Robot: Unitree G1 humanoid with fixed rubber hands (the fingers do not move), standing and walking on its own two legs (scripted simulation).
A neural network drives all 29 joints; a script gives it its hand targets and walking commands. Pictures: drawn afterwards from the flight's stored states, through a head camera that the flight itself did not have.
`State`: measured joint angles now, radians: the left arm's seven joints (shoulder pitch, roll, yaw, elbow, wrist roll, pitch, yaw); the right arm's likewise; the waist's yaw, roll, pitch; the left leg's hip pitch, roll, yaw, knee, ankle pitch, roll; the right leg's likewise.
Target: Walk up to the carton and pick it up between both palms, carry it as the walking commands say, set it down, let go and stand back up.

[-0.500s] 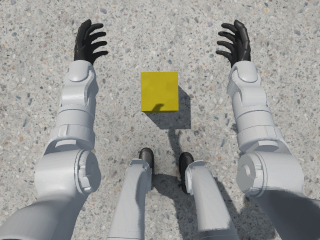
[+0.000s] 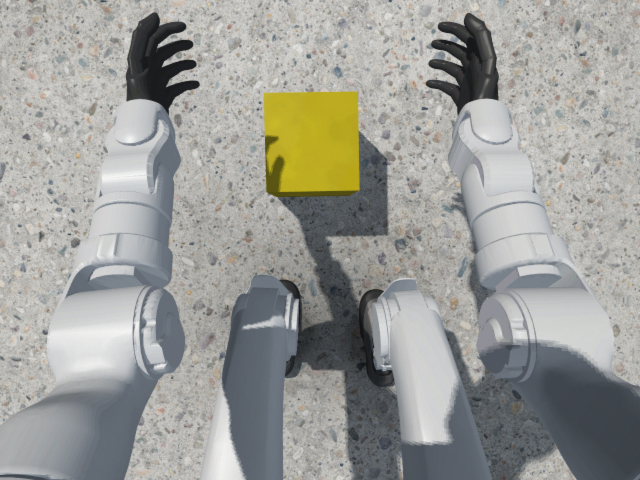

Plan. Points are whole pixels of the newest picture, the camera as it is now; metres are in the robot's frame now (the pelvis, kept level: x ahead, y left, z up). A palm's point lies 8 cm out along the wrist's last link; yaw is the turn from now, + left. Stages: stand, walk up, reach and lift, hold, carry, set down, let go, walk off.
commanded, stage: reach and lift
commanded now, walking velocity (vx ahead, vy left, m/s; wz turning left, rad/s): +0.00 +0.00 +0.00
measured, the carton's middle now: (312, 151) +0.49 +0.05 -0.44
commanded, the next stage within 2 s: none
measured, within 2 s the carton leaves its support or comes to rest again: neither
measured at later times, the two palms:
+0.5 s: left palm (202, 127) +0.50 +0.21 -0.28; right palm (427, 126) +0.51 -0.12 -0.28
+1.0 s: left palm (218, 138) +0.50 +0.20 -0.36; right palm (414, 138) +0.50 -0.12 -0.36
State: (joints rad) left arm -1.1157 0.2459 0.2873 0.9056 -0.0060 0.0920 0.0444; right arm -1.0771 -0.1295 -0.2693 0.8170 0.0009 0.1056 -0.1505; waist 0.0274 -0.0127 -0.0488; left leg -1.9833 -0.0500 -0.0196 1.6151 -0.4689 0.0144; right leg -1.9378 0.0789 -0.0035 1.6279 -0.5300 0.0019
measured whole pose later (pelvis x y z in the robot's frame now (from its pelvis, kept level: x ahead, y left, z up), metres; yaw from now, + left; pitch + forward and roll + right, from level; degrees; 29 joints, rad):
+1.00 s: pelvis -0.03 +0.00 -0.17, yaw -1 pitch +34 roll -1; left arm -1.46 0.36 0.11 1.26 -0.19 -0.01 0.07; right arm -1.44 -0.25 -0.09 1.17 0.18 0.02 -0.14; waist 0.03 -0.02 0.41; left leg -2.27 -0.01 0.03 2.24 -0.57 0.04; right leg -2.23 0.09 -0.03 2.26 -0.63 0.01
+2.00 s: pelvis -0.02 +0.00 -0.18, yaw -2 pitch +34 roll -1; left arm -1.45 0.25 0.24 1.18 0.02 0.13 0.03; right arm -1.44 -0.13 -0.32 1.12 -0.05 0.13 -0.09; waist 0.05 -0.04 0.37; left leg -2.26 -0.02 0.02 2.29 -0.61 0.03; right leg -2.22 0.12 -0.02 2.30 -0.67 0.02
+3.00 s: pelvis -0.03 +0.00 -0.14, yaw -1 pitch +38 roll -2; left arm -1.34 0.12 0.36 0.86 0.14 0.28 0.12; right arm -1.34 0.00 -0.42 0.83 -0.12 0.23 -0.22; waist 0.04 -0.04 0.22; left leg -2.25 -0.10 -0.03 2.13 -0.54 -0.02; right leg -2.21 0.15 0.00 2.15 -0.61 0.04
